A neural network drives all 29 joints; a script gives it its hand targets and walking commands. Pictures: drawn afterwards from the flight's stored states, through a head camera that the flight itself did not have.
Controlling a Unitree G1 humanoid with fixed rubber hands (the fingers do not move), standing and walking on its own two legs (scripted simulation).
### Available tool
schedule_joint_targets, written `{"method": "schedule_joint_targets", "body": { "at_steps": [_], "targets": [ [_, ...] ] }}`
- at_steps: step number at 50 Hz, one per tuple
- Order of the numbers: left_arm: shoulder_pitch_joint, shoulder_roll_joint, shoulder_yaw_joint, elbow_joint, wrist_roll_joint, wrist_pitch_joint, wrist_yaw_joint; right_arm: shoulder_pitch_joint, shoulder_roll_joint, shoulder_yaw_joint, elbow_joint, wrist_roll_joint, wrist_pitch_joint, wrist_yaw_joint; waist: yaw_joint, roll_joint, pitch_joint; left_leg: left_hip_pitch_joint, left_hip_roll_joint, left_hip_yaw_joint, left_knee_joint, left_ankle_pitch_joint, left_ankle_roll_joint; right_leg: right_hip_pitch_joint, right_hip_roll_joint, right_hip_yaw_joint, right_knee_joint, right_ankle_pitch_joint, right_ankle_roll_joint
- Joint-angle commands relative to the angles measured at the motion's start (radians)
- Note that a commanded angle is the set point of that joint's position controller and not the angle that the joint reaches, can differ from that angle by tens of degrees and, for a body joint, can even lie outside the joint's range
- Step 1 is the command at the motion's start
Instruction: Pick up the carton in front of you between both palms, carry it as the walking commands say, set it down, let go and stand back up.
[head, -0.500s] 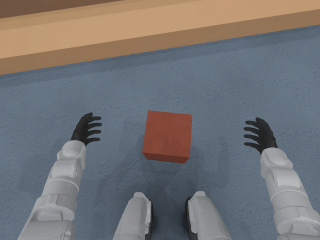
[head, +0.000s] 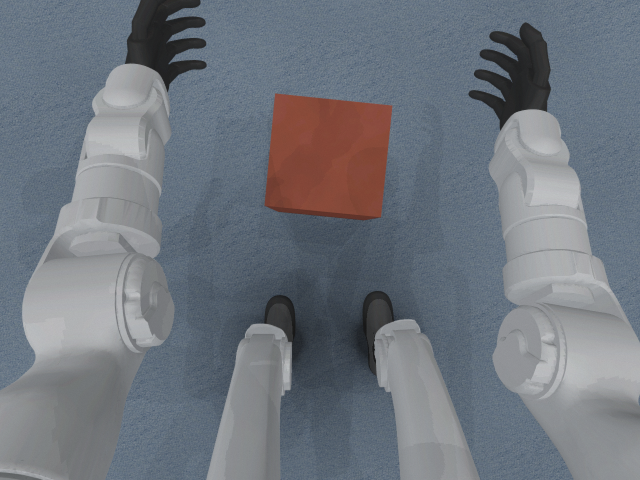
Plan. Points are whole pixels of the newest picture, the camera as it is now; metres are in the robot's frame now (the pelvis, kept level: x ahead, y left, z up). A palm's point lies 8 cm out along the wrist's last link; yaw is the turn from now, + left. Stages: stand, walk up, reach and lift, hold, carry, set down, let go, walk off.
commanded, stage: reach and lift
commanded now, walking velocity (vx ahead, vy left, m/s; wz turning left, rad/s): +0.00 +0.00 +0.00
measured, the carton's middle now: (326, 166) +0.51 +0.00 -0.53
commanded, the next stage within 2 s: none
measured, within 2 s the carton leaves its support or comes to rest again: leaves its support in 1.66 s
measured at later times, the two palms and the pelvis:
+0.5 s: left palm (214, 137) +0.53 +0.18 -0.35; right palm (447, 159) +0.49 -0.20 -0.35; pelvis -0.02 +0.00 -0.20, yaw -2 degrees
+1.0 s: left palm (236, 150) +0.53 +0.17 -0.46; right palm (423, 163) +0.50 -0.19 -0.46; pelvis -0.03 +0.00 -0.28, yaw -2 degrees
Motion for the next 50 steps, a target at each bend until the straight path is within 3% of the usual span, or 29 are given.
{"method": "schedule_joint_targets", "body": {
  "at_steps": [1,4,10,15,20,23,29,32,39,44,46,50],
  "targets": [
    [-0.191,0.066,0.028,-0.111,0.023,-0.043,0.008,-0.142,-0.098,-0.031,-0.102,-0.02,-0.055,0.008,-0.016,0.059,-1.056,0.596,-0.048,0.021,0.009,0.44,-0.017,0.404,0.067,-0.066,-0.001,0.353,0.042],
    [-0.125,0.015,0.032,-0.076,0.037,-0.061,0.02,-0.1,-0.067,-0.033,-0.056,-0.018,-0.081,0.019,-0.006,0.064,-0.986,0.449,-0.045,0.016,0.082,0.441,-0.021,0.288,0.064,-0.056,0.078,0.362,0.04],
    [-0.134,0.044,0.023,-0.078,0.022,-0.083,0.06,-0.128,-0.088,-0.01,0.006,0.011,-0.105,0.014,0.017,0.042,-0.941,0.169,-0.044,0.024,0.286,0.31,-0.028,0.121,0.068,-0.044,0.288,0.266,0.04],
    [-0.222,0.13,-0.076,-0.108,-0.084,-0.086,0.096,-0.207,-0.158,0.082,0.005,0.107,-0.105,-0.017,0.011,0.056,-1.122,0.143,-0.043,0.037,0.478,0.287,-0.032,0.09,0.073,-0.059,0.485,0.254,0.044],
    [-0.312,0.173,-0.18,-0.144,-0.202,-0.067,0.119,-0.279,-0.222,0.152,-0.019,0.196,-0.087,-0.045,-0.009,0.108,-1.246,0.208,-0.035,0.042,0.631,0.293,-0.042,0.018,0.068,-0.089,0.639,0.223,0.04],
    [-0.375,0.199,-0.211,-0.158,-0.248,-0.051,0.127,-0.344,-0.244,0.183,-0.025,0.232,-0.072,-0.053,-0.02,0.105,-1.239,0.172,-0.029,0.049,0.692,0.205,-0.04,-0.007,0.057,-0.101,0.7,0.152,0.034],
    [-0.465,0.231,-0.228,-0.009,-0.259,-0.029,0.131,-0.469,-0.25,0.207,0.085,0.256,-0.049,-0.055,-0.003,0.073,-1.024,-0.035,-0.006,0.055,0.767,-0.044,-0.033,-0.075,0.031,-0.094,0.789,-0.031,0.029],
    [-0.492,0.22,-0.24,0.063,-0.257,-0.043,0.125,-0.498,-0.252,0.205,0.164,0.246,-0.062,-0.05,-0.009,0.063,-0.92,-0.103,0.003,0.047,0.802,-0.093,-0.027,-0.108,0.022,-0.084,0.823,-0.069,0.032],
    [-0.577,0.248,-0.279,0.089,-0.286,-0.094,0.125,-0.575,-0.302,0.209,0.208,0.257,-0.112,-0.049,-0.015,0.052,-0.895,-0.134,0.014,0.037,0.91,-0.006,-0.024,-0.087,0.016,-0.064,0.926,0.04,0.032],
    [-0.596,0.253,-0.286,0.034,-0.305,-0.112,0.141,-0.613,-0.305,0.256,0.151,0.3,-0.13,-0.053,0.013,0.044,-0.963,-0.085,0.006,0.042,0.964,0.095,-0.016,-0.039,0.029,-0.062,0.984,0.15,0.031],
    [-0.571,0.227,-0.297,0.037,-0.309,-0.112,0.149,-0.584,-0.306,0.269,0.18,0.315,-0.13,-0.049,0.024,0.056,-0.966,-0.051,0.002,0.043,0.973,0.128,-0.022,-0.053,0.035,-0.07,1.001,0.162,0.029],
    [-0.516,0.188,-0.304,0.049,-0.318,-0.107,0.155,-0.542,-0.301,0.27,0.199,0.309,-0.131,-0.045,0.011,0.062,-0.954,-0.019,-0.007,0.042,0.975,0.142,-0.03,-0.085,0.041,-0.08,1.0,0.149,0.029]
  ]
}}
